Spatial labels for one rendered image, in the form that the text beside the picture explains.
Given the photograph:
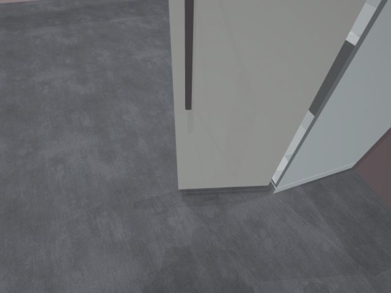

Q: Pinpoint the fridge door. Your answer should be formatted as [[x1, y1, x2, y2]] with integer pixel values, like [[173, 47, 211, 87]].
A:
[[169, 0, 366, 189]]

